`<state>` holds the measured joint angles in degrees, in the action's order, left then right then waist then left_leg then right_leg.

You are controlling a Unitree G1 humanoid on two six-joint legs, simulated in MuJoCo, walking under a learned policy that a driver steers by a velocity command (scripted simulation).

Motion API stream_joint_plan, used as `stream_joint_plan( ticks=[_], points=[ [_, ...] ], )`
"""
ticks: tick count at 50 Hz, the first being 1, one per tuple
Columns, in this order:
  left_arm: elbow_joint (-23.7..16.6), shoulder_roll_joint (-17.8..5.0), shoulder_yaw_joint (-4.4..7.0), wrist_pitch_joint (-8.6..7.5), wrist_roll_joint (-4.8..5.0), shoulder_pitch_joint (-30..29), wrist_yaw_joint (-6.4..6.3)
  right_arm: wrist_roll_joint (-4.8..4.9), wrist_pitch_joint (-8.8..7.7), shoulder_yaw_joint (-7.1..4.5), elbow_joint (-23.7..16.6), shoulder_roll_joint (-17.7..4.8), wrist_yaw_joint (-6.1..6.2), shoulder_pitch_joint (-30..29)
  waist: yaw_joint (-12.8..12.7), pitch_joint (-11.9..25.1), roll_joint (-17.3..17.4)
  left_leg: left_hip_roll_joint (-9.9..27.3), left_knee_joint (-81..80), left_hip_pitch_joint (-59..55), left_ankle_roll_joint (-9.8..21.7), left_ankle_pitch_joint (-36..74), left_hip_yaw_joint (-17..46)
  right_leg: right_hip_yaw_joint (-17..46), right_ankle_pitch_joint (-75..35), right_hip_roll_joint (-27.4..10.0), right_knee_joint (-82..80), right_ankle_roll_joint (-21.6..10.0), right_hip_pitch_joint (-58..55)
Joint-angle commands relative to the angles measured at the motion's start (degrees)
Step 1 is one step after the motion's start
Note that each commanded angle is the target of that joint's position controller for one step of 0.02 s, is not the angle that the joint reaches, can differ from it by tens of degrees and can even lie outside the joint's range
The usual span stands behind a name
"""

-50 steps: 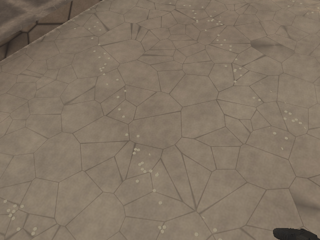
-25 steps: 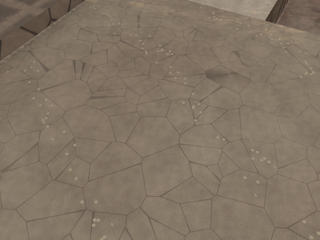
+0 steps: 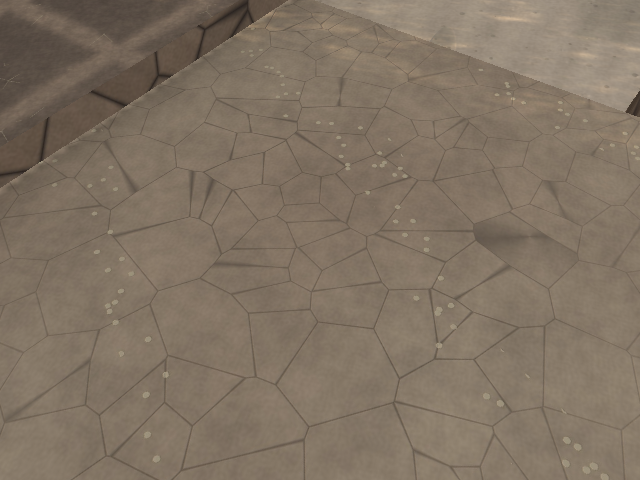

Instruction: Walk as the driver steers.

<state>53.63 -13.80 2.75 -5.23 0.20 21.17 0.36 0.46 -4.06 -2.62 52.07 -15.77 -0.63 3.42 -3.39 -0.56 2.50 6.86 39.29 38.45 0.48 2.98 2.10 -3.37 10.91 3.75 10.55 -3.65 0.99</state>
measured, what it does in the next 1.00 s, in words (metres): walks ahead, turning right: left foot, then right foot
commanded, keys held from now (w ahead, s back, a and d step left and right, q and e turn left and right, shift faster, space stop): w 0.10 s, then w+e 0.90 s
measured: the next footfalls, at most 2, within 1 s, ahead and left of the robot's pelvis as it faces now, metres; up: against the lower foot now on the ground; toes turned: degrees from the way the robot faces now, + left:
left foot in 0.18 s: +0.30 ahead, +0.15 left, +0.00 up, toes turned +1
right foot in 0.74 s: +0.56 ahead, -0.13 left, +0.00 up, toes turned -21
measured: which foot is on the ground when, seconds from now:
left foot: up 0.00-0.16, down 0.18-0.72, up 0.74-1.00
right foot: down 0.00-0.18, up 0.20-0.72, down 0.74-1.00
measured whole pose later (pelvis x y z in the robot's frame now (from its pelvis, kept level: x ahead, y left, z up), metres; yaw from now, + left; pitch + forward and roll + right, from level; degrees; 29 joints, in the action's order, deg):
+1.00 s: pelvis +0.55 -0.06 +0.00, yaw -26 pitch +2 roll +0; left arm 43.3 -15.0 4.3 -3.2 0.7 18.5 0.2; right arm -0.6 -5.7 -3.5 45.4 -17.2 -0.1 2.9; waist -2.5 -2.4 1.5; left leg 6.1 50.1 36.9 -2.7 -9.7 4.9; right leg 3.8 10.1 6.3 19.6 -6.0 10.6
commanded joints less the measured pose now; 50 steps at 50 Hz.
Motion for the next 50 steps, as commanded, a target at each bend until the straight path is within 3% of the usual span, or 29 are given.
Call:
stream_joint_plan(
  ticks=[1, 3, 6, 7, 8, 9, 10, 11, 12, 13, 14, 16, 19, 22, 26, 31, 34, 35, 36, 37, 38, 39, 40, 41, 42, 43, 46, 48, 50],
  points=[
    [-1.27, -9.60, 2.06, -0.36, 0.43, 1.69, -0.52, 0.28, -0.87, 0.04, -4.53, -2.35, -0.59, -7.03, -0.34, -4.07, -5.82, -1.76, -6.06, -1.43, 0.16, 4.10, -1.88, 6.28, -11.86, -15.20, -4.69, -7.29, 2.28],
    [-0.13, -9.73, 2.24, 0.24, 0.62, 2.96, -0.66, 0.51, -1.21, 0.10, -5.80, -2.78, -1.19, -9.37, -0.62, -4.96, -5.79, -1.98, -8.36, 0.10, 1.13, 1.95, -1.42, 6.53, -13.35, -17.07, -3.00, -7.12, -2.12],
    [0.48, -10.46, 2.68, 1.18, 0.88, 2.71, -1.10, 0.56, -1.85, -0.38, -6.65, -4.44, -2.06, -9.06, 1.03, -3.94, -6.40, -3.02, -10.80, -2.73, 3.07, -3.97, -1.52, 7.65, -20.40, -19.17, 1.52, -6.08, -6.73],
    [0.34, -10.99, 2.79, 1.48, 0.89, 1.92, -1.17, 0.52, -2.06, -0.94, -6.22, -5.56, -2.06, -6.45, 2.81, -2.26, -7.30, -4.51, -11.20, -7.53, 3.71, -6.22, -2.52, 7.95, -27.83, -18.90, 4.72, -5.56, -6.86],
    [0.03, -11.07, 2.71, 1.84, 0.86, 0.66, -1.20, 0.44, -2.22, -1.95, -4.57, -7.16, -1.84, -0.31, 6.34, 1.24, -7.72, -6.44, -12.42, -16.43, 4.75, -6.54, -4.12, 7.08, -36.16, -17.13, 11.47, -4.60, -5.55],
    [-0.71, -9.60, 2.01, 2.01, 0.39, 0.15, -1.23, 0.17, -2.28, -3.46, -1.53, -10.26, -1.29, 10.25, 10.71, 8.07, -6.72, -4.89, -10.65, -32.17, 6.62, -4.89, -2.62, 5.37, -34.75, -13.85, 23.39, -2.88, 1.14],
    [-2.26, -5.17, 0.55, 1.43, -0.33, 4.18, -0.89, -1.01, -2.13, -4.83, -0.09, -15.53, -0.66, 19.21, 10.88, 17.62, 2.35, 9.48, -9.63, -55.53, 12.74, -8.27, 15.91, 2.30, -14.89, -7.14, 44.75, 0.71, 21.41],
    [-1.38, -1.07, -0.71, 0.36, 0.39, 8.21, -0.73, -0.57, -1.70, -4.30, 0.51, -14.44, -0.84, 20.96, 9.57, 24.24, 12.58, 17.40, -18.24, -63.94, 17.16, -17.94, 36.48, 7.49, 23.19, -0.49, 58.32, 2.29, 34.65],
    [-1.88, -7.93, 1.18, -0.33, 2.28, 3.03, -0.71, -0.01, -1.77, -2.99, 0.23, -9.78, -0.69, 18.37, 10.59, 17.17, 7.60, 15.26, -21.09, -58.00, 14.16, -23.52, 32.63, 12.02, 22.02, -3.67, 63.89, 1.52, 39.81],
    [-3.46, -9.65, 1.77, -0.58, 3.04, -1.14, -0.93, 0.15, -1.92, -2.39, -0.65, -7.81, -0.47, 13.37, 9.24, 9.44, 5.58, 14.01, -22.88, -49.27, 11.69, -22.04, 24.25, 10.21, 16.34, -6.61, 63.54, 0.82, 41.84],
    [-3.77, -9.32, 1.97, -0.43, 2.48, -3.11, -1.36, -0.23, -2.17, -1.84, -1.19, -5.92, -0.52, 9.18, 7.38, 5.49, 2.37, 12.06, -25.16, -41.05, 10.45, -18.74, 18.50, 9.36, 11.11, -9.18, 61.12, 0.85, 39.49],
    [-3.29, -6.80, 2.38, 1.02, 1.91, -1.19, -1.53, -1.29, -2.71, -1.29, -0.98, -3.53, -0.68, 5.50, 3.95, 2.25, 4.17, 8.70, -29.22, -31.30, 8.84, -13.64, 9.44, 9.89, 5.34, -12.03, 57.44, 0.98, 32.91],
    [-4.30, -4.47, 2.38, 2.92, 1.88, -1.75, -1.42, -1.44, -3.26, -1.77, 0.00, -4.55, -0.34, 5.22, 2.54, -0.26, 2.83, 7.70, -32.16, -27.65, 9.50, -6.86, 1.48, 9.54, 1.32, -12.91, 55.13, 1.53, 33.83],
    [-6.32, -4.62, 2.59, 3.10, 1.34, -5.63, -1.17, -1.63, -3.08, -2.17, 0.79, -5.96, 0.66, 7.03, 3.14, -1.89, 0.85, 7.35, -32.96, -29.64, 9.70, -2.13, -3.57, 10.13, -6.45, -12.68, 48.09, 2.60, 38.66],
    [-9.05, -3.28, 1.77, 2.46, 0.99, -12.82, 0.39, -1.25, -2.36, -2.39, 0.71, -7.67, 1.58, 8.73, 5.38, -3.40, -0.64, 6.55, -33.32, -32.63, 8.60, 1.20, -9.61, 5.55, -14.74, -11.65, 35.02, 2.53, 38.03],
    [-14.08, -2.76, 0.98, 2.47, 1.04, -20.81, 2.44, -0.11, -0.14, -3.08, 1.79, -9.45, 1.87, 14.01, 7.93, -5.63, -1.32, 9.88, -28.91, -43.84, 8.07, 9.13, -12.83, 1.23, -10.24, -10.03, 27.26, 0.60, 41.64],
    [-15.56, -5.32, 2.15, 2.85, 1.17, -18.04, 3.25, 0.45, 1.22, -3.77, 0.68, -11.57, 2.27, 12.24, 4.37, -1.83, 1.87, 10.33, -19.34, -46.76, 6.33, 33.43, -15.27, -3.17, -2.15, -5.32, 26.44, -2.33, 33.32],
    [-14.92, -7.08, 3.12, 3.01, 1.34, -13.41, 3.26, 0.54, 1.71, -4.00, 0.23, -12.26, 2.47, 11.51, 1.45, 0.97, 2.88, 9.98, -12.09, -46.34, 5.74, 40.57, -15.77, -4.34, 0.41, -3.06, 26.47, -3.74, 27.18],
    [-13.18, -9.81, 4.68, 3.04, 1.50, -5.36, 2.87, 0.81, 2.04, -3.99, -0.27, -12.45, 2.58, 10.23, -3.23, 5.09, 2.35, 8.42, -1.14, -42.62, 4.31, 40.35, -16.67, -4.49, -1.94, -0.75, 22.77, -5.74, 15.78],
    [-10.91, -14.21, 6.78, 3.51, 1.46, 3.80, 1.61, 0.22, 1.65, -3.50, -1.16, -11.27, 2.58, 10.30, -7.27, 10.06, -2.21, 5.88, 15.27, -30.30, 1.69, 25.62, -16.68, 3.32, -2.94, -3.58, 19.77, -8.54, -1.36],
    [-10.82, -20.40, 7.63, 3.32, 1.72, 2.56, 0.97, -1.95, -0.06, -0.67, -4.20, -1.39, 1.43, 15.88, 0.29, 13.52, -17.92, -6.17, 35.95, -2.87, -1.85, -31.30, -12.72, 34.40, 1.89, -18.55, 16.53, -18.76, -21.08],
    [-12.76, -16.63, 6.25, 2.40, 0.85, 4.60, 1.25, 0.41, -2.95, -0.86, -5.59, -4.99, 0.40, 10.92, -2.99, 21.73, -12.17, -9.14, 43.48, 5.06, -1.15, -37.52, 1.60, 51.76, 8.31, -23.72, 7.03, -22.78, -25.95],
    [-12.49, -13.13, 5.26, 1.59, 0.32, 2.58, 1.35, 2.56, -4.50, -1.70, -7.42, -7.93, -0.19, 4.52, -4.16, 13.95, -8.74, -5.83, 42.25, 10.09, 0.67, -32.05, 3.28, 43.66, 4.29, -22.08, 5.53, -19.06, -21.58],
    [-13.00, -11.22, 4.70, 1.09, 0.62, -1.20, 1.33, 2.18, -5.16, -1.46, -7.60, -7.45, -0.05, 3.89, -1.47, 8.96, -4.26, -3.12, 36.90, 8.31, 1.57, -26.87, 3.26, 35.97, -0.86, -19.57, 5.84, -16.74, -13.11],
    [-13.93, -9.35, 4.07, 0.96, 0.69, -5.45, 1.30, 0.81, -5.03, -1.83, -6.68, -7.62, 0.34, 4.43, 1.16, 5.60, -1.86, -1.30, 31.63, 4.14, 1.15, -24.37, 3.04, 30.07, -6.96, -17.16, 5.39, -15.00, -4.60],
    [-14.95, -8.08, 3.48, 0.85, 0.10, -7.85, 1.05, 0.21, -4.25, -2.35, -6.29, -8.37, 0.35, 5.93, 3.18, 4.58, -2.70, -0.04, 28.59, -0.30, 0.60, -22.57, 3.43, 26.63, -11.52, -15.65, 4.34, -14.31, 1.07],
    [-15.39, -9.76, 3.65, 0.67, 0.41, -7.75, 0.20, -1.05, -2.11, -2.30, -7.09, -6.59, 0.46, 6.12, 4.82, 2.73, -2.67, -0.17, 20.45, -3.88, -2.34, -19.34, 1.77, 21.91, -17.38, -13.57, 2.03, -14.26, 9.16],
    [-15.16, -11.49, 4.15, 0.79, 0.53, -5.99, -0.67, -1.44, -1.67, -1.76, -8.79, -5.20, 0.72, 1.70, 3.72, 1.13, -3.48, -1.31, 12.10, -3.42, -4.01, -12.72, 0.86, 19.02, -17.52, -11.72, 1.53, -13.31, 11.85],
    [-14.95, -11.74, 4.27, 1.17, 0.76, -4.60, -1.14, -1.29, -1.77, -1.24, -10.03, -4.11, 0.53, -2.56, 1.99, 0.40, -5.11, -3.24, 2.30, -5.78, -4.41, -4.23, 0.44, 16.57, -13.62, -9.09, 2.18, -11.04, 13.69]
  ],
)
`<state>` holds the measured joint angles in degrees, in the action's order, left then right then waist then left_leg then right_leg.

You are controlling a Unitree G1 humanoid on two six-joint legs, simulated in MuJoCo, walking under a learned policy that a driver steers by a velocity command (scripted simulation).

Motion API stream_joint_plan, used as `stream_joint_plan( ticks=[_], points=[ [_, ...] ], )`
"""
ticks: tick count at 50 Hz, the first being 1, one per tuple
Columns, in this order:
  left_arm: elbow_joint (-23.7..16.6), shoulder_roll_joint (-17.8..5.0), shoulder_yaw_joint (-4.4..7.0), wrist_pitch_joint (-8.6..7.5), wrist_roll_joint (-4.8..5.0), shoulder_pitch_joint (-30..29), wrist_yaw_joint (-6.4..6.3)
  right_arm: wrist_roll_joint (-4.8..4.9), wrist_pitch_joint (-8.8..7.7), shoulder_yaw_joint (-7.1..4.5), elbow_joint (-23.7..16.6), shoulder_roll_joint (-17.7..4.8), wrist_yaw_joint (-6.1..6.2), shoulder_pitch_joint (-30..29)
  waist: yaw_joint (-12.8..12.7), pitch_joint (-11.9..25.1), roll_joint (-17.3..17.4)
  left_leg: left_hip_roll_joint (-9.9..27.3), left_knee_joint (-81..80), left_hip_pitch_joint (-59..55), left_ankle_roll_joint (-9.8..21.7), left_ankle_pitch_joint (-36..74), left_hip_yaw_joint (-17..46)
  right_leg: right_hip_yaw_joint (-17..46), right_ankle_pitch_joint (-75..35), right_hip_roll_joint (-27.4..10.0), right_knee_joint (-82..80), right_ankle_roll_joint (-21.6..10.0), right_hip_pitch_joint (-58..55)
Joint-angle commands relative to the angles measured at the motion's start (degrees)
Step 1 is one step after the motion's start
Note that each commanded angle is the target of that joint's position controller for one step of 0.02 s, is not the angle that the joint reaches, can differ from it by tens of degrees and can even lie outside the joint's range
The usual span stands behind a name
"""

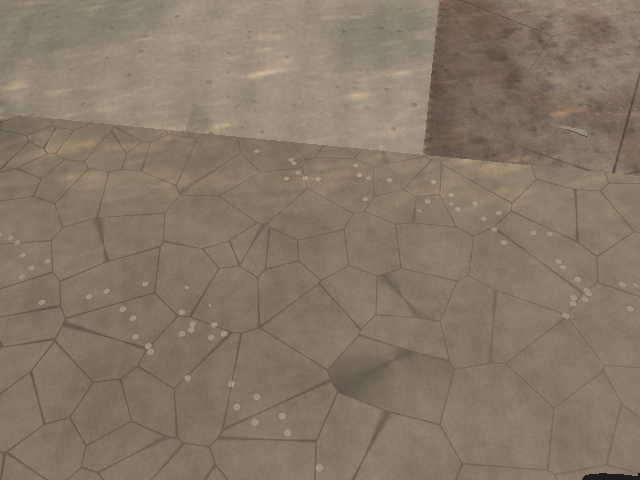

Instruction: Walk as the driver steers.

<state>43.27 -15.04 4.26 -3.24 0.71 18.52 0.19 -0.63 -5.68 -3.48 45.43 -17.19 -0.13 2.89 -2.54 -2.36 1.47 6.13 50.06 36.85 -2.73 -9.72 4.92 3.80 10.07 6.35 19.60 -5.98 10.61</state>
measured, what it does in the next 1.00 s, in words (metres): walks ahead: left foot, then right foot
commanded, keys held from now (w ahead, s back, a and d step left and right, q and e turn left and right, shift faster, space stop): w+e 0.32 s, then w+q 0.68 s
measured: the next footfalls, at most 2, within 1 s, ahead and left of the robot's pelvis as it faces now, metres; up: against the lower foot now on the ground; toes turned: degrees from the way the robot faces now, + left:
left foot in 0.22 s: +0.31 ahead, +0.15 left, +0.00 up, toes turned -11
right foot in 0.68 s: +0.48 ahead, -0.16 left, +0.00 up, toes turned -8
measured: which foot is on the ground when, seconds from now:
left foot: up 0.00-0.20, down 0.22-0.68, up 0.70-1.00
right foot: down 0.00-0.22, up 0.24-0.66, down 0.68-1.00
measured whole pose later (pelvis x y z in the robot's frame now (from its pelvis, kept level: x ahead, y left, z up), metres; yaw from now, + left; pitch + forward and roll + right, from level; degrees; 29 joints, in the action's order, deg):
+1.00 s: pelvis +0.51 -0.04 +0.00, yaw +2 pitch +2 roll -2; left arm 45.7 -16.2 4.8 -5.1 -0.4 19.6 -0.3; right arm 1.2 -1.6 -3.8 41.6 -17.8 -1.8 7.6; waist -3.9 -0.8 2.8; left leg 5.9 48.4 39.7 -0.6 -3.6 2.1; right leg -10.1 13.9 -0.1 14.4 -0.1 1.8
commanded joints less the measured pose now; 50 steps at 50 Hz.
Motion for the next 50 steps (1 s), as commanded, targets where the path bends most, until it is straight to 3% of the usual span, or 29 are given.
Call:
stream_joint_plan(
  ticks=[1, 3, 6, 8, 10, 11, 12, 13, 14, 15, 16, 17, 18, 20, 23, 25, 28, 30, 32, 33, 34, 35, 36, 37, 38, 40, 42, 44, 50],
  points=[
    [-4.42, -10.54, 2.80, -0.64, 0.31, -1.19, -1.04, 0.01, -0.28, -0.16, -4.02, -2.28, -0.16, -3.86, 0.24, 2.04, -4.86, -3.51, -12.56, -5.75, -1.11, 11.98, -2.61, 9.06, -10.51, -11.03, -6.47, -7.68, 4.71],
    [-3.73, -10.69, 2.89, -0.43, 0.41, 0.84, -0.98, 0.67, -0.51, -0.09, -5.38, -2.57, -0.51, -6.75, -1.23, 1.95, -5.92, -4.98, -17.02, -8.06, -0.88, 15.70, -2.69, 10.54, -7.11, -11.44, -5.71, -6.49, 4.63],
    [-3.00, -9.77, 2.71, -0.01, 0.72, 2.57, -1.13, 1.11, -1.18, -0.69, -6.63, -4.71, -1.08, -7.93, -1.33, 2.23, -6.95, -5.46, -21.28, -8.44, 0.35, 13.04, -0.66, 15.29, -4.05, -13.41, -1.17, -5.71, -0.42],
    [-3.19, -9.80, 2.76, 0.41, 0.52, 2.15, -1.47, 1.22, -1.88, -1.27, -6.56, -6.17, -1.41, -6.31, -0.04, 2.53, -8.52, -5.71, -22.41, -10.53, 1.72, 7.89, -0.46, 18.62, -4.63, -14.65, 2.32, -5.13, -2.93],
    [-4.01, -7.99, 2.08, 0.74, 0.30, 0.69, -1.52, 0.80, -2.59, -2.51, -4.47, -8.03, -1.12, 2.07, 4.47, 6.08, -9.35, -5.62, -25.29, -22.33, 4.36, 6.51, -1.71, 18.11, -9.07, -11.65, 9.99, -2.87, -1.76],
    [-5.17, -4.84, 0.82, 0.56, -0.28, 0.17, -1.29, -0.25, -2.86, -3.39, -3.60, -10.85, -0.71, 10.54, 8.29, 13.38, -5.19, 2.53, -23.78, -36.47, 7.95, 4.27, 5.60, 14.07, -5.14, -8.31, 24.25, -0.60, 4.42],
    [-6.71, -0.90, -0.33, -0.03, 0.86, 8.11, -1.23, -1.02, -2.10, -4.65, -2.01, -15.97, -0.52, 17.44, 5.63, 21.52, 12.60, 16.41, -27.74, -57.02, 17.57, -5.52, 31.18, 6.16, 19.03, 0.11, 44.23, 3.93, 24.72],
    [-6.05, -6.03, 0.15, -0.21, 1.89, 9.43, -1.39, 0.68, -1.70, -3.92, -1.67, -12.04, -0.92, 17.55, 6.03, 20.75, 14.44, 19.26, -32.02, -57.91, 18.96, -19.99, 42.54, 6.76, 24.06, -3.72, 53.89, 4.67, 34.26],
    [-6.11, -10.23, 1.25, 0.12, 1.78, 3.74, -1.41, 0.96, -1.27, -2.69, -2.93, -7.36, -0.70, 14.54, 7.60, 12.82, 7.83, 16.49, -33.24, -51.15, 16.07, -22.00, 33.78, 6.64, 18.90, -6.32, 56.85, 5.06, 36.81],
    [-6.92, -10.56, 1.45, 0.47, 1.03, -0.35, -1.50, 0.49, -0.71, -2.10, -3.41, -5.87, -0.51, 11.59, 7.14, 8.14, 3.86, 13.93, -33.57, -43.74, 13.85, -15.65, 24.99, 4.39, 14.52, -8.46, 56.18, 5.26, 35.44],
    [-7.74, -9.83, 1.56, 0.55, 0.34, -2.74, -1.36, 0.11, -0.36, -1.64, -3.16, -4.65, -0.44, 9.49, 6.08, 4.50, 3.03, 11.49, -34.90, -37.25, 13.15, -9.08, 19.05, 4.09, 11.56, -10.03, 53.39, 5.28, 33.84],
    [-8.00, -8.28, 1.40, 0.58, 0.24, -3.05, -1.06, -0.40, -0.44, -1.16, -2.51, -3.73, -0.49, 9.34, 4.89, 3.19, 3.84, 9.18, -36.27, -32.75, 12.84, -4.93, 15.25, 4.19, 9.73, -11.19, 50.88, 4.91, 30.83],
    [-7.95, -6.48, 0.99, 0.60, 0.52, -2.22, -0.84, -0.46, -0.63, -1.06, -1.76, -3.51, -0.68, 9.78, 4.04, 2.72, 4.54, 7.78, -37.70, -30.10, 13.17, -2.78, 12.81, 3.82, 9.24, -11.39, 48.73, 4.70, 28.43],
    [-8.44, -4.16, 0.22, 0.54, 0.37, -2.38, -0.60, 0.41, -0.99, -1.26, -0.53, -4.43, -0.96, 10.82, 2.95, 2.32, 4.36, 7.36, -39.69, -28.38, 15.29, 1.82, 10.17, 2.23, 9.56, -11.58, 43.15, 4.88, 27.55],
    [-10.12, -3.00, -0.83, -0.53, -0.80, -7.57, -0.21, 1.53, -0.58, -1.89, -0.23, -7.13, -0.79, 10.91, 3.48, 1.95, 2.90, 6.63, -40.96, -27.77, 16.45, 8.87, 6.65, -0.67, 3.01, -12.34, 30.56, 5.88, 26.54],
    [-10.66, -2.45, -1.33, -1.28, -0.47, -11.44, 0.32, 1.96, -0.01, -2.18, 0.09, -8.41, -0.62, 12.05, 4.74, 1.58, 2.80, 4.89, -40.66, -26.16, 15.31, 10.13, 3.78, -1.96, -2.88, -10.89, 21.97, 6.55, 22.40],
    [-11.67, -3.59, -1.15, -1.92, 0.29, -16.06, 0.97, 2.48, 0.80, -2.38, 1.26, -9.55, -0.51, 16.13, 6.46, 1.52, 3.52, 5.37, -38.85, -27.38, 14.32, 9.60, 4.35, -2.72, -6.92, -8.52, 14.65, 7.32, 18.36],
    [-12.33, -4.90, -0.67, -2.39, 0.58, -17.17, 1.29, 2.79, 1.39, -2.38, 1.78, -9.75, -0.35, 17.57, 5.99, 1.61, 4.38, 6.59, -36.71, -28.79, 13.17, 7.22, 6.64, -2.14, -6.26, -7.92, 10.80, 6.53, 15.49],
    [-11.11, -6.59, 0.36, -2.72, 0.51, -13.05, 1.15, 2.78, 1.88, -2.24, 1.90, -9.59, -0.09, 17.17, 2.61, 3.28, 4.50, 5.96, -32.09, -27.56, 11.06, 7.57, 6.83, -2.70, -6.48, -7.25, 6.38, 4.88, 6.40],
    [-9.53, -8.64, 1.51, -2.70, 0.06, -7.45, 0.61, 2.33, 1.81, -1.68, 1.78, -7.99, -0.09, 17.37, -0.10, 6.44, 3.80, 3.18, -25.33, -25.07, 9.44, 10.85, 4.97, -2.50, -5.63, -7.72, 5.75, 3.43, -2.92],
    [-8.60, -12.48, 2.73, -2.60, -1.29, 1.63, -0.18, 1.30, 1.45, -0.27, 0.16, -4.22, -0.25, 16.19, -4.53, 13.55, -1.23, -0.69, -9.51, -16.81, 6.86, 3.07, 1.74, 6.61, -4.90, -17.43, 6.77, -0.31, -16.70],
    [-7.79, -17.27, 3.71, -1.66, -2.14, 5.86, -0.38, 1.40, 0.47, 1.32, -1.73, 0.96, -0.08, 21.64, -2.81, 20.53, -16.85, -6.96, 9.77, 1.55, 3.56, -20.96, -3.80, 27.88, 1.05, -31.41, 3.03, -8.02, -31.56],
    [-6.94, -13.19, 2.90, -1.57, -1.68, 6.97, -0.13, 2.91, 0.14, 0.08, -1.30, -4.20, 0.02, 20.74, -3.99, 19.57, -14.87, -5.30, 19.09, 8.18, 3.37, -23.67, 0.87, 35.28, 11.19, -31.16, -0.86, -9.84, -29.14],
    [-6.90, -10.05, 1.81, -1.76, -0.92, 4.11, -0.02, 3.37, 0.30, -0.89, -1.98, -7.16, 0.01, 17.27, -3.63, 12.45, -11.55, -3.02, 21.93, 11.07, 3.69, -19.03, 1.42, 27.31, 11.62, -28.98, -1.80, -7.96, -23.85],
    [-6.92, -7.75, 1.02, -1.90, -0.86, 0.59, 0.15, 2.98, 0.71, -1.03, -2.13, -6.84, 0.08, 15.27, -2.17, 8.92, -9.60, -1.25, 21.31, 9.77, 3.55, -14.48, 0.53, 20.62, 8.32, -26.16, -3.24, -6.42, -17.93],
    [-6.41, -4.94, 0.23, -2.29, -1.19, -4.56, 0.48, 2.27, 1.99, -1.31, -2.47, -5.41, -0.07, 14.22, 1.03, 3.53, -9.45, 1.03, 17.48, 5.70, 2.90, -9.26, 0.91, 11.65, 0.76, -22.82, -7.28, -5.08, -8.08],
    [-5.57, -5.31, 0.71, -3.01, -1.30, -6.25, 0.37, 2.38, 3.18, -0.93, -3.24, -2.99, -0.34, 13.72, 2.64, 1.96, -8.21, 1.51, 15.57, 3.42, 2.17, -6.41, 0.43, 6.23, -5.73, -22.49, -10.07, -5.23, -3.95],
    [-4.56, -6.50, 1.33, -3.41, -1.38, -6.13, -0.04, 2.04, 3.78, -0.78, -4.46, -2.08, -0.52, 11.91, 3.06, 1.20, -6.27, 1.63, 11.84, 4.37, 1.47, -2.93, 0.59, 1.86, -10.17, -22.78, -11.34, -5.62, -3.52],
    [-1.94, -10.12, 2.62, -2.81, -0.72, -3.81, -0.94, 1.74, 3.63, 0.11, -8.02, -0.97, -2.58, 2.14, 0.19, -0.97, -4.37, 0.26, -6.63, 0.69, 2.79, 10.56, -3.46, -9.43, -11.88, -21.70, -11.84, -3.19, -5.22]
  ],
)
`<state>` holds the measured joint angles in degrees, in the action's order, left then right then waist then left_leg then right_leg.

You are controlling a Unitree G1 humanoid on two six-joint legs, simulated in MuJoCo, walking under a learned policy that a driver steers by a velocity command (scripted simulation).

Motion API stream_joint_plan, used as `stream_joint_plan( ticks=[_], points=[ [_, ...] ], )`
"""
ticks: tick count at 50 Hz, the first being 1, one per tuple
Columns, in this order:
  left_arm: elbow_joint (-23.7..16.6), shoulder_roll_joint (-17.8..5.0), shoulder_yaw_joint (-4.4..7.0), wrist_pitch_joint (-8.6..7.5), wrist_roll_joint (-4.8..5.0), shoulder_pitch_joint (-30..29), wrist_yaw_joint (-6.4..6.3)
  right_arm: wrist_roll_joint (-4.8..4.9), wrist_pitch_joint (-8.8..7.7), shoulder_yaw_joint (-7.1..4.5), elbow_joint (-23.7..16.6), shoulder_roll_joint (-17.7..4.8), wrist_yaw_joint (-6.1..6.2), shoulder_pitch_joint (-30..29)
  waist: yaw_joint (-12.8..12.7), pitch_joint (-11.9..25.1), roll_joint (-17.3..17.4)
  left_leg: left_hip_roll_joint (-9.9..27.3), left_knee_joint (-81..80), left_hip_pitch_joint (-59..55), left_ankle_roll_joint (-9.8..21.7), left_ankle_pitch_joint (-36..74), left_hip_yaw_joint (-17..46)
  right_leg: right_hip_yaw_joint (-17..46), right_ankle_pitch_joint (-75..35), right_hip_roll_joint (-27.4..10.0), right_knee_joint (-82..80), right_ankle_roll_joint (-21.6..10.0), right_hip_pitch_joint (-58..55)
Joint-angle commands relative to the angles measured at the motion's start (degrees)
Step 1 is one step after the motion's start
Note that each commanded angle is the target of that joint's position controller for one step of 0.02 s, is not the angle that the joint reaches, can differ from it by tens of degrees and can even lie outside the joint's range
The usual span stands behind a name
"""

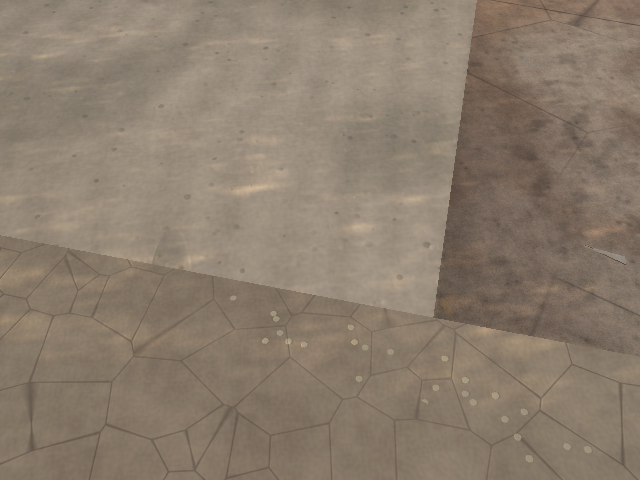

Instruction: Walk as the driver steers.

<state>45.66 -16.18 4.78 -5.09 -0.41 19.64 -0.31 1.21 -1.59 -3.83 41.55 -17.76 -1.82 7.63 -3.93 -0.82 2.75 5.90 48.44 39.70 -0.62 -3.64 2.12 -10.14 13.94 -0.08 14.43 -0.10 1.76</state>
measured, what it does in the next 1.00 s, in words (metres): walks ahead, turning left: left foot, then right foot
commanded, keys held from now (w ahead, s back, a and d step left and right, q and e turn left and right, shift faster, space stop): w+q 0.62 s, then w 0.38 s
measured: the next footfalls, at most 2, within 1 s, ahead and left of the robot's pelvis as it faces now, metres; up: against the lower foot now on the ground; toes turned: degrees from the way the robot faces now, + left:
left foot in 0.16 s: +0.25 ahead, +0.14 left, +0.00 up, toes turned +10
right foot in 0.66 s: +0.58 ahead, +0.02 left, +0.00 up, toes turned +27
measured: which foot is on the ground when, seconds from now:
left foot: up 0.00-0.14, down 0.16-0.68, up 0.70-1.00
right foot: down 0.00-0.18, up 0.20-0.64, down 0.66-1.00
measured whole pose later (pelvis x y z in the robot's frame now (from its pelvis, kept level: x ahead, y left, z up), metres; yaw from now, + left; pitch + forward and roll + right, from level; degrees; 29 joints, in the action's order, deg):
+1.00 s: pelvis +0.54 +0.12 +0.00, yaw +28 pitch +2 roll -2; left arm 48.7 -15.4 3.1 -4.9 0.6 21.2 0.8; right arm 0.5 -3.0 -2.8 38.1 -16.1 -0.6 7.7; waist -5.2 -1.2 2.6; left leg 5.6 41.8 36.7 -0.4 -4.3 3.1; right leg -1.7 12.1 2.7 14.9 -2.1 4.4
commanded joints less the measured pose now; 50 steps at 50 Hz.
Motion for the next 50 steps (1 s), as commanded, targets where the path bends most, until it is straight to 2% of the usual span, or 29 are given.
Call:
stream_joint_plan(
  ticks=[1, 3, 5, 6, 7, 8, 9, 10, 11, 12, 13, 14, 15, 17, 19, 24, 27, 30, 32, 33, 34, 35, 36, 37, 38, 40, 42, 45, 50],
  points=[
    [-3.85, -9.55, 2.33, -0.74, 0.72, -4.24, -0.47, -0.06, -0.41, 0.43, -4.91, -0.69, -1.16, -4.14, 1.16, -3.04, -5.62, 0.34, -6.77, -2.32, 1.25, 4.12, -1.22, 3.68, -15.53, -15.75, -6.40, -8.65, 2.39],
    [-2.89, -10.50, 2.76, -0.15, 1.39, -3.07, -0.45, 0.00, -0.25, 0.22, -6.39, -1.51, -1.62, -6.59, 0.73, -3.92, -5.58, -0.14, -9.39, -2.01, 2.72, 1.33, -2.37, 2.37, -16.73, -16.86, -4.81, -7.75, -1.07],
    [-2.40, -11.70, 3.19, 0.66, 1.88, -2.98, -0.38, -0.03, -0.10, -0.48, -7.21, -2.82, -1.88, -6.23, 1.85, -2.89, -6.44, -2.34, -10.61, -5.10, 4.81, -3.69, -4.94, 0.35, -28.49, -16.99, 0.08, -6.63, -4.01],
    [-2.47, -12.73, 3.44, 1.16, 2.18, -3.36, -0.52, -0.19, 0.10, -1.14, -7.05, -3.85, -1.84, -3.98, 3.45, -0.76, -7.09, -4.73, -10.68, -9.57, 6.01, -6.74, -7.14, -0.63, -39.24, -16.67, 5.27, -5.96, -4.79],
    [-2.55, -13.12, 3.46, 1.77, 2.53, -4.13, -0.64, -0.07, 0.24, -2.39, -5.61, -5.62, -1.65, 2.64, 7.52, 2.98, -6.74, -7.67, -13.13, -18.65, 7.69, -6.43, -9.10, -2.44, -47.07, -15.25, 14.89, -4.75, -3.56],
    [-2.70, -11.56, 2.76, 1.91, 2.26, -3.23, -0.86, 0.14, 0.60, -4.50, -2.88, -9.42, -0.88, 12.24, 11.83, 8.10, -5.17, -10.00, -15.15, -33.84, 9.81, -3.90, -8.41, -3.80, -44.71, -12.76, 28.33, -2.58, 3.33],
    [-4.13, -5.85, 0.79, 1.53, -0.68, -0.87, -0.83, 0.63, 1.13, -5.92, -1.95, -15.40, 0.36, 17.47, 10.84, 11.92, 7.97, 2.47, -16.17, -49.08, 14.05, 1.77, 11.15, -3.62, -5.46, -8.38, 48.64, 0.64, 20.52],
    [-7.14, -2.39, -0.88, -0.42, -0.14, 2.12, -0.30, 0.55, 0.04, -5.59, -4.48, -18.32, -0.20, 14.76, 6.36, 21.97, 14.63, 13.36, -27.57, -62.31, 25.79, -16.92, 45.01, 9.26, 22.54, 2.15, 64.13, 2.61, 39.15],
    [-7.69, -8.48, 0.36, -1.97, 2.26, -5.82, 0.24, 0.41, -0.72, -4.18, -4.68, -12.82, -0.76, 15.32, 10.83, 19.27, 3.45, 12.94, -32.66, -60.42, 22.23, -20.28, 43.04, 15.66, 18.58, -0.87, 66.11, 1.33, 45.13],
    [-8.74, -8.88, 0.46, -2.80, 3.28, -8.65, 0.45, 0.24, -1.32, -3.46, -3.89, -10.46, -0.67, 13.71, 9.87, 11.74, 2.52, 11.06, -32.47, -53.83, 20.07, -17.65, 35.27, 14.74, 13.63, -2.85, 63.22, -0.04, 47.19],
    [-7.90, -8.01, 0.30, -3.09, 2.03, -8.75, -0.08, 0.15, -1.56, -2.85, -4.40, -8.81, -0.48, 10.02, 7.22, 7.57, -2.12, 8.58, -32.05, -45.35, 18.18, -11.96, 29.04, 14.91, 9.25, -5.40, 58.83, -0.26, 44.18],
    [-7.49, -8.44, 0.72, -2.88, 0.60, -8.36, -0.45, -0.23, -1.51, -2.27, -5.11, -6.77, -0.16, 6.53, 5.07, 5.43, -1.44, 6.41, -32.37, -38.49, 17.16, -6.00, 24.05, 15.12, 6.57, -6.84, 54.14, 0.01, 40.10],
    [-7.38, -8.61, 0.89, -2.24, 0.22, -7.36, -0.29, -1.16, -1.47, -1.93, -6.23, -6.12, 0.19, 4.58, 3.58, 4.61, 0.43, 5.09, -33.57, -33.89, 16.95, -2.49, 21.70, 15.32, 4.50, -7.64, 52.49, 0.32, 36.63],
    [-7.36, -7.26, 0.70, -1.02, -0.44, -7.04, -0.32, -1.04, -1.88, -2.12, -6.25, -6.51, 0.78, 4.42, 2.72, 4.12, 0.30, 3.88, -35.27, -29.65, 17.61, 3.57, 18.62, 14.42, 2.21, -7.26, 48.41, 1.70, 34.51],
    [-8.32, -5.82, 0.20, -0.36, -0.75, -9.88, -0.52, -0.70, -2.17, -2.43, -5.39, -7.44, 1.57, 6.25, 3.31, 2.72, -0.62, 2.75, -35.90, -27.63, 17.48, 7.27, 15.64, 13.76, -2.52, -6.36, 42.71, 3.30, 35.50],
    [-10.53, -3.59, -0.99, -1.00, 0.02, -20.08, 0.32, 0.08, -1.58, -2.66, -3.65, -7.96, 2.73, 10.31, 7.24, 0.44, 1.58, -0.65, -35.00, -25.87, 13.60, 1.48, 12.53, 13.25, -18.20, -2.31, 22.41, 4.31, 31.51],
    [-11.81, -4.55, -0.83, -1.63, 0.66, -23.86, 1.36, 0.41, -0.92, -2.91, -2.51, -8.36, 3.01, 13.12, 8.56, 0.17, 1.83, 0.56, -32.03, -27.90, 12.94, -0.71, 15.67, 13.93, -19.53, -0.56, 16.92, 3.73, 28.52],
    [-11.62, -6.57, 0.06, -2.27, 1.01, -21.81, 2.03, 0.31, -0.29, -2.94, -2.50, -7.77, 3.26, 13.21, 6.87, 0.74, 3.61, 2.46, -26.86, -32.24, 11.71, -0.90, 20.87, 15.10, -12.83, -0.21, 13.91, 1.67, 25.37],
    [-9.68, -8.01, 1.22, -2.73, 0.63, -14.13, 1.89, -0.01, -0.05, -2.49, -3.14, -6.19, 3.22, 11.53, 2.71, 3.82, 4.58, 0.35, -20.34, -32.07, 9.74, 4.26, 20.36, 13.05, -11.62, 0.08, 10.55, -1.19, 15.01],
    [-8.75, -10.16, 1.94, -3.03, -0.49, -6.93, 1.64, -0.63, -0.27, -1.29, -3.84, -3.05, 2.91, 11.59, -0.44, 10.63, 1.93, -2.66, -8.56, -27.88, 7.82, 2.29, 16.94, 17.74, -11.37, -5.95, 12.25, -4.54, 1.80],
    [-7.53, -14.83, 3.08, -2.77, -1.47, 0.32, 1.44, -0.25, -0.82, -0.13, -4.17, 0.54, 2.95, 19.56, 0.81, 19.48, -11.04, -10.45, 10.99, -10.79, 3.47, -15.09, 9.79, 38.42, -4.43, -18.60, 11.66, -12.93, -19.17],
    [-5.07, -13.51, 3.09, -2.19, 0.07, 3.79, 2.15, 0.97, -1.28, 0.01, -3.88, -1.54, 2.95, 22.18, 0.70, 20.47, -21.42, -10.64, 22.33, 1.80, 2.15, -30.72, 8.24, 57.76, 12.89, -23.90, 3.77, -16.87, -22.85],
    [-5.82, -8.85, 1.77, -1.97, 0.96, 0.85, 1.97, 1.31, -1.29, -1.13, -3.34, -6.38, 2.93, 17.20, -0.65, 11.60, -13.23, -7.55, 26.83, 5.84, 2.03, -26.12, 9.70, 53.44, 21.34, -21.73, 1.20, -14.34, -16.17],
    [-6.24, -7.12, 1.03, -1.44, 0.59, -2.67, 1.74, 0.66, -1.13, -1.33, -4.51, -7.33, 2.93, 11.24, -0.55, 5.58, -8.42, -5.62, 26.57, 5.56, 2.04, -21.50, 7.19, 44.81, 17.05, -19.20, 0.78, -12.21, -8.38],
    [-6.14, -6.16, 0.50, -1.15, 0.07, -5.05, 1.72, -0.27, -1.23, -1.28, -5.41, -6.66, 2.81, 7.96, 0.49, 1.62, -6.10, -4.15, 23.83, 4.22, 2.12, -18.47, 6.38, 38.83, 10.38, -16.81, -0.45, -11.80, -1.35],
    [-5.56, -4.45, -0.20, -1.28, -0.37, -7.12, 1.55, -0.30, -1.31, -1.19, -5.35, -4.66, 2.27, 8.37, 3.28, 0.15, -8.37, -1.45, 18.05, -0.87, 2.24, -14.87, 5.75, 31.16, 1.65, -13.08, -2.73, -11.00, 5.32],
    [-4.42, -4.82, -0.18, -1.59, 0.34, -6.32, 1.41, -0.35, -1.28, -0.69, -4.87, -2.73, 2.03, 8.97, 3.90, 0.54, -8.87, -0.65, 14.03, -2.02, 1.63, -13.50, 3.65, 27.11, -3.57, -12.15, -4.48, -11.96, 6.62],
    [-2.97, -7.40, 0.34, -1.53, 0.77, -4.99, 1.03, -0.97, -1.60, 0.18, -6.39, -1.34, 1.83, 4.04, 2.82, -0.19, -7.13, 0.61, 3.98, -0.82, 0.47, -6.84, 2.15, 22.61, -10.19, -12.33, -6.19, -13.01, 6.45],
    [-0.52, -9.57, 0.48, -0.46, 1.46, -0.82, 0.91, -0.43, -2.54, 0.86, -8.07, -0.50, 0.73, -4.83, -0.67, -0.98, -6.79, -1.61, -11.78, -6.73, -0.08, 4.37, -1.21, 16.24, -14.08, -10.85, -5.59, -11.28, 5.97]
  ],
)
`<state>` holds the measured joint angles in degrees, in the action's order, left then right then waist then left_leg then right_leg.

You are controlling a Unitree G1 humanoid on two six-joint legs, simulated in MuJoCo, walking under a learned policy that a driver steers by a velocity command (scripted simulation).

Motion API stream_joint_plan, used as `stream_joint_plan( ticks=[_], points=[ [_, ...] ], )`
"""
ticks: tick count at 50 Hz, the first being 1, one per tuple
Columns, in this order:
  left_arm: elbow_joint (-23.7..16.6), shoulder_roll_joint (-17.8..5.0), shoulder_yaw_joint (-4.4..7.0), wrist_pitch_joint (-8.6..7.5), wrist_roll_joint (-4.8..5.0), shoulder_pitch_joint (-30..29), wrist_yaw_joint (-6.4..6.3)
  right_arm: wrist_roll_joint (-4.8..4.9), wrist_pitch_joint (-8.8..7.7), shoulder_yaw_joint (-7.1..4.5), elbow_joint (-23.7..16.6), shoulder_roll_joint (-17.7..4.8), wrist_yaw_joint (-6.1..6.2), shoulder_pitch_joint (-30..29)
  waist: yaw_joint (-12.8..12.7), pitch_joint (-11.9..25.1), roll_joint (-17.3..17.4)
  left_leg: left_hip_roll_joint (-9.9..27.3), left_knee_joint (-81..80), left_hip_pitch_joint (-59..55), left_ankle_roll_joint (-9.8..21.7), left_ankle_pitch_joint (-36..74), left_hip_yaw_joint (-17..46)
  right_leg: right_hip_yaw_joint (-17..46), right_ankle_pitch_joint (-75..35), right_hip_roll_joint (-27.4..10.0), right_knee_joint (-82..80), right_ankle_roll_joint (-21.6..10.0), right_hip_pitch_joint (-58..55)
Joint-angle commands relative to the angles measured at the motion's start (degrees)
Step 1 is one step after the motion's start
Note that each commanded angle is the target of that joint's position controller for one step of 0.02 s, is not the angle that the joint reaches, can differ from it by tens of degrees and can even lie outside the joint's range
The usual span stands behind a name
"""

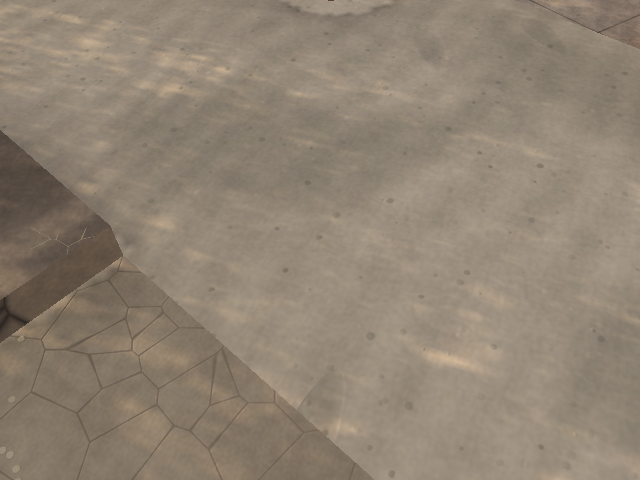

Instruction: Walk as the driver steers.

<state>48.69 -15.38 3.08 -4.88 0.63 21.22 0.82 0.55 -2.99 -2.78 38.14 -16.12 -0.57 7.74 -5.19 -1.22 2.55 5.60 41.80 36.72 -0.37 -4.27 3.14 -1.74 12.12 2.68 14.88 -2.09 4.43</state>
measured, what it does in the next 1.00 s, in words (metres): walks ahead, turning right: left foot, then right foot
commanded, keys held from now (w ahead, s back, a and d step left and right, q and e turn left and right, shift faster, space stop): w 0.42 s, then w+e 0.58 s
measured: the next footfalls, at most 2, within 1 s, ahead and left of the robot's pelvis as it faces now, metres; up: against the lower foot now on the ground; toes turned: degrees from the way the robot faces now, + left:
left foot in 0.16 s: +0.25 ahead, +0.15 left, +0.00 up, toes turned +1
right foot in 0.68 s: +0.55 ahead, -0.09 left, +0.00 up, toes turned -7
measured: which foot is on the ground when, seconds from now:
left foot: up 0.00-0.14, down 0.16-0.68, up 0.70-1.00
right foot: down 0.00-0.18, up 0.20-0.66, down 0.68-1.00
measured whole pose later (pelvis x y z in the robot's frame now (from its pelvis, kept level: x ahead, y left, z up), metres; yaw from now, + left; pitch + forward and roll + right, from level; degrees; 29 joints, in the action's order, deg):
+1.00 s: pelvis +0.55 -0.02 +0.00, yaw -15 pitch +2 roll +0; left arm 43.4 -16.2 3.3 -2.8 0.9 19.0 0.1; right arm -0.8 -5.2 -2.7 39.7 -17.3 0.2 5.6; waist -3.5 -1.7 1.7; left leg 4.8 41.3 38.1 -3.5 -2.5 5.9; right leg 6.7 11.4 6.5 19.1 -5.1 9.2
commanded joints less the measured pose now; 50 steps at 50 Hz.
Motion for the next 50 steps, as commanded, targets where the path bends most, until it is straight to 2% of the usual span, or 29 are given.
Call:
stream_joint_plan(
  ticks=[1, 5, 7, 8, 9, 10, 11, 12, 13, 14, 16, 18, 21, 24, 27, 30, 32, 33, 34, 35, 36, 37, 38, 39, 40, 41, 43, 47, 50],
  points=[
    [-2.92, -10.63, 2.18, -0.41, 0.58, -1.17, -0.18, 0.46, -1.22, -0.23, -5.15, -2.33, -0.74, -6.37, 0.08, -0.85, -6.66, -1.70, -6.62, -4.19, -0.15, 5.32, -2.46, 7.95, -12.30, -14.26, -5.62, -9.14, 2.23],
    [-1.45, -11.94, 2.48, 0.82, 1.05, 0.39, -0.31, 0.76, -1.41, -0.71, -6.59, -4.02, -1.53, -8.19, 1.23, -1.75, -7.69, -2.99, -11.75, -6.77, 2.64, -0.30, -2.70, 9.01, -15.90, -17.33, -2.37, -7.58, -3.24],
    [-1.33, -11.86, 2.29, 1.35, 1.19, -0.77, -0.60, 0.21, -1.52, -2.36, -3.99, -7.02, -1.19, 1.05, 6.97, 3.66, -6.82, -5.58, -15.56, -21.09, 5.26, -0.54, -5.13, 5.46, -30.97, -14.73, 8.95, -5.40, -2.62],
    [-1.95, -9.77, 1.36, 1.25, 0.48, -0.88, -0.77, -0.14, -1.40, -3.72, -1.70, -10.11, -0.61, 10.35, 11.10, 10.31, -5.09, -2.21, -14.04, -35.69, 7.54, 0.16, -1.82, 2.82, -28.61, -11.91, 21.39, -3.33, 4.09],
    [-4.33, -4.44, -0.49, 0.35, -0.68, 2.48, -0.66, -1.39, -0.96, -4.97, -0.92, -16.13, -0.05, 17.52, 11.40, 18.99, 7.01, 12.79, -14.66, -56.86, 15.07, -4.81, 21.14, -1.19, -7.78, -4.47, 43.76, 0.95, 25.36],
    [-4.06, -4.91, -0.70, -0.76, -0.21, 2.82, -0.53, -0.37, -0.75, -4.30, -0.30, -13.81, -0.31, 18.93, 11.44, 22.88, 13.17, 17.30, -22.69, -59.60, 19.19, -11.92, 38.13, 5.23, 20.39, -0.94, 54.36, 1.55, 35.39],
    [-4.61, -9.78, 0.74, -1.37, 1.25, -0.71, -0.11, -0.11, -0.83, -3.02, -0.34, -10.35, -0.45, 15.67, 11.44, 14.89, 8.37, 15.49, -23.79, -53.91, 17.04, -15.18, 31.92, 7.14, 18.59, -4.63, 58.46, 1.02, 41.08],
    [-5.52, -9.79, 0.69, -1.56, 1.58, -4.39, 0.06, -0.08, -0.87, -2.42, -0.74, -8.66, -0.48, 12.37, 10.25, 9.26, 5.54, 12.80, -24.67, -46.67, 15.31, -13.03, 24.20, 5.55, 13.70, -7.16, 57.05, 0.56, 41.29],
    [-5.68, -9.07, 0.70, -1.45, 0.76, -6.20, -0.05, -0.45, -0.97, -1.99, -0.75, -7.38, -0.71, 9.11, 8.62, 5.27, 2.46, 10.34, -26.67, -39.48, 14.47, -9.10, 19.36, 4.75, 9.69, -8.80, 53.61, 0.84, 39.61],
    [-5.48, -8.64, 0.95, -0.87, 0.16, -6.32, -0.10, -0.78, -1.26, -1.62, -0.93, -6.15, -0.86, 6.76, 6.75, 3.38, 2.81, 8.73, -28.64, -34.32, 13.94, -4.25, 15.97, 5.17, 6.84, -10.27, 50.65, 1.24, 36.40],
    [-4.64, -6.34, 0.53, 0.31, 0.07, -4.38, -0.01, -0.68, -1.90, -1.75, -0.50, -6.11, -0.95, 5.11, 4.46, 2.75, 3.32, 7.49, -31.77, -28.71, 14.54, 1.17, 12.11, 4.88, 3.92, -10.78, 48.06, 2.37, 31.81],
    [-5.20, -5.66, 0.38, 0.99, -0.42, -5.99, -0.33, -0.57, -2.64, -2.05, 0.63, -6.97, -0.77, 5.73, 4.02, 1.47, 2.10, 6.93, -33.48, -27.04, 15.09, 4.82, 8.67, 4.65, -0.34, -10.89, 44.01, 3.45, 32.90],
    [-6.74, -4.60, -0.09, 0.81, -0.68, -11.98, -0.14, -0.43, -2.60, -2.32, 2.34, -7.98, -0.15, 7.59, 5.53, -0.39, 0.70, 5.46, -34.54, -27.33, 13.83, 6.46, 4.23, 4.33, -10.48, -10.41, 32.76, 3.86, 33.78],
    [-7.68, -3.66, -0.73, 0.36, 0.09, -17.15, 0.82, -0.43, -2.48, -2.62, 3.91, -9.44, 0.30, 9.69, 7.78, -1.47, 0.62, 5.17, -35.38, -28.34, 12.08, 4.80, -0.32, 2.67, -18.54, -8.67, 23.32, 3.04, 31.00],
    [-9.58, -4.17, -0.76, 0.40, 0.77, -21.22, 1.60, -0.28, -2.05, -2.86, 6.26, -9.94, 0.42, 12.80, 9.32, -2.70, 0.06, 7.69, -34.39, -34.11, 11.34, 3.92, -1.80, 3.35, -17.81, -7.70, 19.72, 1.40, 32.40],
    [-11.40, -4.96, -0.54, 0.40, 0.63, -23.24, 2.58, -0.03, -1.06, -3.20, 7.57, -10.29, 0.82, 13.29, 9.16, -3.25, 0.13, 9.88, -30.88, -40.90, 9.78, 9.24, -3.34, 3.08, -11.44, -6.67, 17.75, -0.98, 34.38],
    [-11.51, -6.26, 0.13, 0.48, 0.14, -20.48, 2.94, 0.10, -0.36, -3.56, 7.48, -11.42, 1.30, 12.10, 7.16, -0.73, 1.75, 9.73, -24.54, -42.93, 8.15, 26.37, -5.59, -0.03, -6.24, -3.93, 17.32, -2.79, 28.77],
    [-10.40, -7.84, 1.18, 0.60, -0.02, -15.05, 2.83, 0.03, 0.18, -3.60, 7.20, -11.78, 1.65, 11.18, 4.00, 3.03, 1.97, 8.35, -16.59, -42.41, 6.80, 36.54, -7.72, -2.26, -5.87, -1.46, 16.35, -4.05, 20.71],
    [-8.14, -10.90, 2.97, 0.80, 0.13, -6.48, 2.33, -0.31, 0.62, -3.16, 6.57, -10.88, 2.25, 11.56, 0.27, 8.26, 0.60, 5.75, -4.54, -37.35, 4.75, 38.27, -10.37, -1.80, -7.58, 0.13, 15.54, -5.82, 7.73],
    [-7.48, -17.32, 4.90, 1.21, -0.05, 1.43, 1.50, -1.37, -0.17, -1.79, 4.05, -7.54, 2.39, 15.13, -0.53, 15.94, -8.56, 0.85, 16.84, -16.85, 1.20, 20.35, -11.77, 18.94, -7.30, -12.26, 16.49, -13.21, -14.60],
    [-7.11, -17.50, 4.55, 1.07, 1.05, 2.56, 1.80, -2.48, -1.90, 0.19, 3.93, -2.50, 1.39, 17.98, 1.75, 21.79, -16.42, -9.37, 30.45, 1.09, -0.97, -27.95, -3.67, 45.29, 3.02, -21.14, 7.06, -20.35, -27.10],
    [-7.33, -12.95, 3.27, 0.94, 0.94, 3.16, 1.64, -0.12, -3.50, -1.01, 3.32, -7.70, 0.41, 12.03, -1.25, 19.35, -12.04, -6.41, 34.65, 7.47, 0.37, -27.36, 3.23, 44.40, 8.20, -20.37, 3.48, -17.99, -26.45],
    [-7.85, -11.76, 2.94, 0.80, 0.51, -0.13, 1.41, 1.23, -4.50, -1.21, 1.57, -8.91, 0.08, 7.15, -0.87, 11.69, -9.16, -4.01, 33.07, 10.01, 1.39, -22.09, 2.31, 36.80, 4.71, -18.66, 2.61, -15.98, -19.10],
    [-8.68, -10.87, 2.69, 0.86, 0.26, -3.42, 1.19, 0.34, -5.01, -1.13, 1.22, -8.64, 0.39, 5.01, 0.78, 7.67, -4.37, -1.89, 28.93, 8.19, 1.64, -17.97, 1.78, 31.34, -0.42, -16.61, 1.99, -14.78, -11.16],
    [-9.61, -9.59, 2.25, 0.92, -0.26, -6.24, 1.03, -0.76, -4.88, -1.55, 1.24, -8.87, 0.74, 4.91, 3.04, 5.14, -3.55, -0.35, 24.67, 4.32, 1.19, -15.30, 1.81, 27.34, -6.61, -15.01, 0.84, -14.16, -4.08],
    [-10.45, -8.65, 1.93, 0.96, -0.81, -7.88, 0.86, -1.18, -4.29, -1.76, 1.11, -8.68, 0.81, 5.75, 4.83, 4.72, -4.86, 0.36, 22.70, 0.73, 0.67, -13.99, 2.21, 25.57, -10.20, -13.66, -0.48, -14.22, 0.29],
    [-10.82, -8.65, 2.03, 0.84, -0.52, -8.61, 0.45, -1.47, -3.09, -1.64, 1.06, -7.13, 0.94, 7.03, 6.28, 4.01, -5.87, 0.35, 18.87, -1.68, -1.01, -12.91, 1.30, 22.46, -14.14, -12.39, -2.22, -14.96, 5.45],
    [-9.78, -10.76, 2.79, 0.86, 0.13, -5.87, -0.90, -1.72, -2.47, -0.88, -1.25, -4.84, 1.20, -0.10, 4.38, 1.33, -5.70, -1.40, 4.26, -2.28, -3.46, 0.35, 0.27, 17.00, -15.14, -8.93, -2.97, -12.85, 10.52],
    [-8.80, -10.97, 2.94, 1.51, 0.70, -2.77, -1.59, -0.94, -3.19, -0.36, -2.80, -3.68, 0.49, -6.74, 1.60, 0.80, -6.55, -4.29, -7.24, -7.00, -3.81, 9.21, -0.29, 16.68, -9.99, -7.36, -1.87, -10.57, 11.52]
  ],
)
Over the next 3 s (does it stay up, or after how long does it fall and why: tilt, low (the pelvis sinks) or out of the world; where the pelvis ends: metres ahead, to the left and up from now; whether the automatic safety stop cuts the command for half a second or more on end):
stays up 1.25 -0.37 -0.01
